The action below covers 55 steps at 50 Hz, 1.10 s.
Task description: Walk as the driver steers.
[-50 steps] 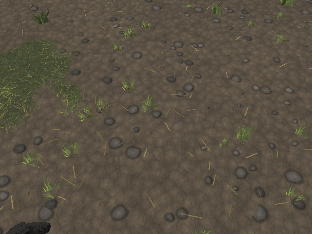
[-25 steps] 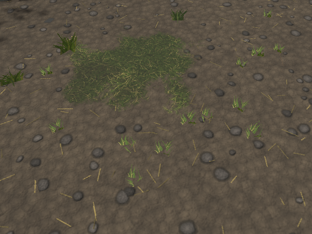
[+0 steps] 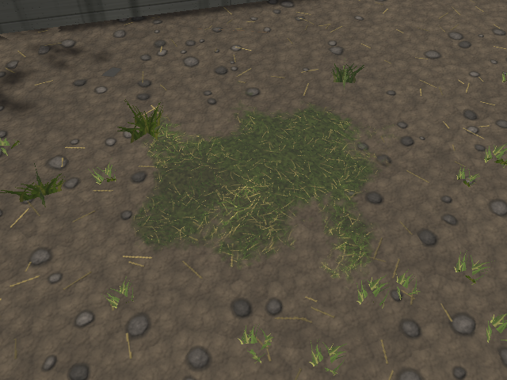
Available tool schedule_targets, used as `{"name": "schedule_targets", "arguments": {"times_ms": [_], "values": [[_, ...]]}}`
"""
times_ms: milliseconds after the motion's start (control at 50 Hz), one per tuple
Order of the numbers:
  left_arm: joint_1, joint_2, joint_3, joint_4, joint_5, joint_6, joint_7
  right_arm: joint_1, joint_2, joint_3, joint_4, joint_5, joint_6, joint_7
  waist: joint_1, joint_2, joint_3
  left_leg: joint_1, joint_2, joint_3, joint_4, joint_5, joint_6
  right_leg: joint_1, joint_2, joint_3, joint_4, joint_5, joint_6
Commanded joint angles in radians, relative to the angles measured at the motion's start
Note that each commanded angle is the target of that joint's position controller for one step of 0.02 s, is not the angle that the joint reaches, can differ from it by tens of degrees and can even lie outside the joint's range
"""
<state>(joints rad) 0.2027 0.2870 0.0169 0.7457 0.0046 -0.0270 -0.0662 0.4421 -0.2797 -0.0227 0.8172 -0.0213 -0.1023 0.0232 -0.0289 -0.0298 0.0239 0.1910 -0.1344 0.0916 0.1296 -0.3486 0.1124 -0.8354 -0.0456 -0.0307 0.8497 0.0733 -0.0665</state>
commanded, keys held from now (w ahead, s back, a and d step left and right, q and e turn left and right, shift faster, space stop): w+e+shift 0.94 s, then w+q+shift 0.06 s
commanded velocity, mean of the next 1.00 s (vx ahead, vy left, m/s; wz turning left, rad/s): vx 0.99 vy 0.00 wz -0.86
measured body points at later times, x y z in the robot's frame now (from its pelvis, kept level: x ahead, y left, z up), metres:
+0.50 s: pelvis +0.48 -0.01 +0.00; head +0.52 -0.02 +0.45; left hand +0.56 +0.29 -0.12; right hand +0.68 -0.29 -0.04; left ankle +0.73 +0.09 -0.70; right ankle +0.27 -0.02 -0.72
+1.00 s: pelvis +0.88 -0.21 -0.03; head +0.90 -0.23 +0.42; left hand +1.21 -0.27 -0.09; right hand +0.63 -0.31 -0.16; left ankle +0.77 +0.07 -0.65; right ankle +0.95 -0.30 -0.73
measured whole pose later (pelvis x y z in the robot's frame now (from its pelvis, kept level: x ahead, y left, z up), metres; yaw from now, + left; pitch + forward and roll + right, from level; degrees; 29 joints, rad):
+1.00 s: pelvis +0.88 -0.21 -0.03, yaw -53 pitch +1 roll +2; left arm -0.02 0.29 0.00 0.63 0.03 -0.03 -0.07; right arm 0.55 -0.25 -0.02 0.90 -0.04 -0.06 -0.02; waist -0.05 -0.05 0.04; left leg 0.12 0.06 0.27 0.85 -0.38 -0.04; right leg -0.54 0.08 -0.13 0.70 -0.20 -0.23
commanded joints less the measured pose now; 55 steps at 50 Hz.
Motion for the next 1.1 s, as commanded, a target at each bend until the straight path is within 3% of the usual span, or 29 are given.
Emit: {"name": "schedule_targets", "arguments": {"times_ms": [20, 80, 120, 140, 160, 180, 200, 220, 280, 340, 400, 460, 500, 520, 540, 560, 580, 620, 680, 860, 900, 940, 960, 980, 1000, 1020, 1040, 1060, 1100], "values": [[-0.095, 0.038, -0.004, -0.065, 0.0, -0.021, -0.014, -0.039, -0.115, -0.014, -0.035, 0.004, -0.036, -0.023, 0.029, 0.065, 0.078, -0.196, 0.246, 0.085, -0.062, 1.092, -0.113, 0.25, 0.067, -0.124, -0.13, 0.098, -0.046], [0.096, 0.117, 0.016, -0.005, 0.003, 0.0, 0.0, -0.078, -0.204, -0.041, -0.033, -0.023, -0.007, -0.07, 0.153, 0.158, -0.071, -0.02, 0.304, 0.108, 0.26, 1.662, -0.151, 0.451, 0.173, -0.176, -0.148, -0.051, -0.085], [0.502, 0.214, 0.066, 0.109, 0.004, 0.005, 0.019, -0.207, -0.253, -0.06, -0.069, -0.041, 0.031, -0.084, 0.366, 0.137, -0.188, -0.186, 0.301, 0.091, 0.883, 1.59, -0.145, 0.815, 0.151, -0.057, -0.223, -0.18, -0.177], [0.55, 0.233, 0.083, 0.143, -0.007, 0.008, 0.037, -0.276, -0.178, -0.043, -0.078, -0.036, 0.028, -0.062, 0.368, -0.029, -0.131, -0.465, 0.133, 0.089, 1.327, 0.637, -0.117, 0.965, 0.099, 0.039, -0.253, -0.221, -0.22], [0.435, 0.252, 0.082, 0.134, 0.005, 0.012, 0.043, -0.248, 0.005, 0.01, -0.154, -0.038, 0.003, -0.041, 0.182, -0.256, -0.082, -0.936, 0.0, -0.045, 1.642, -0.177, -0.142, 1.112, -0.032, 0.398, -0.165, -0.052, -0.334], [0.333, 0.253, 0.086, 0.083, 0.008, 0.013, 0.051, -0.187, -0.021, 0.027, -0.224, -0.015, -0.019, -0.028, 0.121, -0.213, -0.218, -1.099, 0.031, -0.234, 1.646, -0.142, -0.137, 1.179, -0.174, 0.817, -0.465, -0.438, -0.457], [0.286, 0.189, 0.082, 0.052, 0.01, 0.012, 0.059, -0.231, -0.106, 0.026, -0.213, -0.035, -0.04, -0.019, 0.116, 0.005, -0.121, -1.085, 0.102, -0.259, 1.501, -0.029, -0.101, 1.032, -0.188, 0.866, -0.634, -0.677, -0.401], [0.231, 0.155, 0.073, 0.057, 0.012, 0.008, 0.058, -0.254, -0.127, 0.021, -0.204, -0.043, -0.041, -0.014, 0.057, 0.128, -0.019, -1.018, 0.144, -0.235, 1.386, 0.029, -0.092, 0.845, -0.15, 0.782, -0.669, -0.669, -0.336], [0.187, 0.15, 0.061, 0.057, 0.007, -0.039, 0.062, -0.271, -0.099, 0.042, -0.22, -0.072, 0.027, -0.016, -0.031, 0.154, 0.115, -0.858, 0.224, -0.19, 1.133, 0.012, -0.153, 0.472, -0.023, 0.562, -0.705, -0.491, -0.291], [0.183, 0.179, 0.078, 0.052, 0.0, -0.061, 0.06, -0.436, -0.076, 0.059, -0.29, -0.042, 0.039, 0.0, 0.024, 0.077, 0.14, -0.716, 0.242, -0.112, 0.787, 0.223, -0.187, 0.328, 0.064, 0.422, -0.739, -0.264, -0.259], [0.233, 0.195, 0.093, 0.065, -0.018, -0.062, 0.048, -0.524, -0.044, 0.067, -0.321, -0.008, 0.035, 0.002, 0.108, 0.01, 0.075, -0.609, 0.191, -0.079, 0.535, 0.458, -0.173, 0.443, 0.077, 0.402, -0.699, -0.03, -0.188], [0.247, 0.219, 0.108, 0.067, -0.011, -0.055, 0.055, -0.509, -0.088, 0.049, -0.319, -0.008, 0.025, -0.009, 0.117, -0.025, 0.011, -0.547, 0.145, -0.099, 0.393, 0.423, -0.152, 0.64, 0.05, 0.429, -0.577, 0.17, -0.137], [0.21, 0.271, 0.12, 0.058, 0.004, -0.056, 0.057, -0.309, -0.174, 0.008, -0.263, -0.002, 0.015, -0.03, 0.008, -0.021, -0.138, -0.322, 0.1, -0.108, 0.382, 0.248, -0.132, 0.716, 0.054, 0.424, -0.301, 0.409, -0.09], [0.142, 0.279, 0.121, 0.042, 0.009, -0.064, 0.054, -0.094, -0.218, -0.018, -0.212, -0.003, 0.009, -0.045, -0.123, -0.013, -0.236, -0.088, 0.149, -0.13, 0.409, 0.184, -0.117, 0.616, 0.086, 0.402, -0.057, 0.358, -0.07], [0.11, 0.153, 0.089, 0.009, 0.012, -0.078, 0.057, 0.141, -0.292, -0.05, -0.171, -0.03, 0.003, -0.067, -0.197, 0.118, -0.369, 0.146, 0.368, -0.344, 0.407, -0.189, -0.092, 0.455, 0.136, 0.325, 0.285, -0.051, -0.073], [0.225, 0.013, 0.045, -0.065, -0.044, -0.077, 0.052, 0.05, -0.367, -0.066, -0.184, -0.06, 0.011, -0.061, -0.048, 0.498, -0.488, 0.29, 0.645, -0.955, 0.153, -0.426, 0.003, 0.169, 0.222, 0.206, 0.55, -0.586, -0.037], [0.18, 0.098, 0.041, -0.038, -0.016, -0.055, 0.063, -0.071, -0.289, -0.072, -0.2, -0.049, 0.024, -0.054, -0.041, 0.342, -0.356, 0.164, 0.603, -0.984, 0.1, -0.61, 0.03, 0.037, 0.112, 0.16, 0.614, -0.475, -0.053], [0.041, 0.143, 0.056, -0.039, 0.017, -0.031, 0.042, -0.141, -0.138, -0.037, -0.185, -0.039, 0.03, -0.045, -0.045, 0.089, -0.128, -0.088, 0.497, -0.598, 0.131, -0.257, -0.002, 0.051, 0.025, 0.117, 0.521, -0.348, -0.042], [-0.042, 0.064, 0.036, -0.089, 0.036, 0.006, 0.001, -0.041, -0.065, -0.017, -0.075, -0.02, 0.01, -0.037, -0.014, 0.125, -0.022, -0.21, 0.408, -0.302, 0.102, 0.069, -0.056, 0.049, -0.038, 0.11, 0.484, -0.331, -0.034], [-0.297, 0.029, -0.014, -0.225, 0.021, 0.024, -0.043, -0.008, -0.14, -0.028, 0.002, -0.015, -0.033, -0.028, 0.034, 0.087, 0.127, -0.283, 0.333, 0.172, 0.022, 0.877, -0.131, 0.183, 0.018, -0.126, 0.012, -0.08, -0.084], [-0.279, 0.054, -0.009, -0.205, 0.031, 0.02, -0.036, 0.037, -0.183, -0.039, 0.016, -0.01, -0.02, -0.046, 0.059, 0.111, 0.082, -0.18, 0.346, 0.197, 0.141, 1.299, -0.145, 0.286, 0.096, -0.194, -0.055, -0.12, -0.116], [-0.063, 0.123, 0.02, -0.136, 0.031, 0.014, -0.019, 0.003, -0.237, -0.055, 0.001, -0.014, 0.015, -0.066, 0.185, 0.139, -0.052, -0.171, 0.389, 0.178, 0.442, 1.481, -0.138, 0.547, 0.159, -0.173, -0.087, -0.19, -0.151], [0.168, 0.157, 0.042, -0.057, 0.038, 0.008, -0.004, -0.039, -0.243, -0.052, -0.016, -0.017, 0.024, -0.067, 0.277, 0.147, -0.137, -0.298, 0.406, 0.143, 0.698, 1.427, -0.112, 0.825, 0.157, -0.075, -0.148, -0.199, -0.194], [0.277, 0.188, 0.071, 0.006, 0.031, 0.007, 0.025, -0.05, -0.215, -0.049, -0.015, -0.021, 0.03, -0.051, 0.295, 0.059, -0.16, -0.503, 0.302, 0.149, 1.061, 0.763, -0.095, 1.057, 0.105, 0.05, -0.26, -0.215, -0.228], [0.2, 0.272, 0.086, -0.002, 0.026, 0.012, 0.047, -0.011, -0.077, -0.017, -0.062, -0.029, 0.021, -0.04, 0.152, -0.171, -0.164, -0.782, 0.178, 0.111, 1.427, -0.179, -0.09, 1.163, -0.099, 0.319, -0.184, -0.057, -0.214], [0.198, 0.31, 0.097, -0.053, 0.037, 0.019, 0.058, 0.053, -0.108, -0.013, -0.14, 0.019, 0.012, -0.04, 0.127, -0.141, -0.416, -0.963, 0.163, -0.107, 1.558, -0.132, -0.089, 1.357, -0.302, 0.708, -0.385, -0.195, -0.383], [0.194, 0.248, 0.094, -0.048, 0.035, 0.018, 0.071, -0.072, -0.159, -0.018, -0.138, 0.021, 0.003, -0.042, 0.16, 0.02, -0.283, -1.042, 0.189, -0.119, 1.522, -0.019, -0.088, 1.215, -0.277, 0.716, -0.544, -0.42, -0.341], [0.142, 0.197, 0.081, -0.025, 0.035, 0.004, 0.08, -0.085, -0.147, -0.014, -0.125, 0.025, 0.005, -0.037, 0.103, 0.068, -0.09, -1.032, 0.232, -0.115, 1.435, 0.03, -0.083, 1.003, -0.261, 0.596, -0.601, -0.446, -0.303], [0.089, 0.129, 0.057, -0.009, 0.038, -0.043, 0.082, -0.047, -0.1, -0.005, -0.072, 0.001, 0.041, -0.021, 0.015, 0.148, 0.012, -0.864, 0.271, -0.172, 1.309, 0.048, -0.09, 0.707, -0.207, 0.409, -0.651, -0.338, -0.246]]}}
Velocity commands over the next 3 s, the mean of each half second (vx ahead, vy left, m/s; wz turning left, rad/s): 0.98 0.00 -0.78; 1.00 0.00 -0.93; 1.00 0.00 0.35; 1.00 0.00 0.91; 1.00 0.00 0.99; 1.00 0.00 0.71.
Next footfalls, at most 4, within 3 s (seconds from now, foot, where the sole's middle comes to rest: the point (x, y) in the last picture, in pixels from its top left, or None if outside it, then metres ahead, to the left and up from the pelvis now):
0.14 right None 0.31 -0.03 -0.76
0.54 left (231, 281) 0.76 0.06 -0.76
0.98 right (357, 223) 0.97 -0.34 -0.76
1.42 left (407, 141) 1.34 -0.59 -0.76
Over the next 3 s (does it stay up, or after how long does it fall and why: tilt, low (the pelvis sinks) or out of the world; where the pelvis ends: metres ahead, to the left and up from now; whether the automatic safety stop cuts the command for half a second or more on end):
stays up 2.42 -0.72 0.01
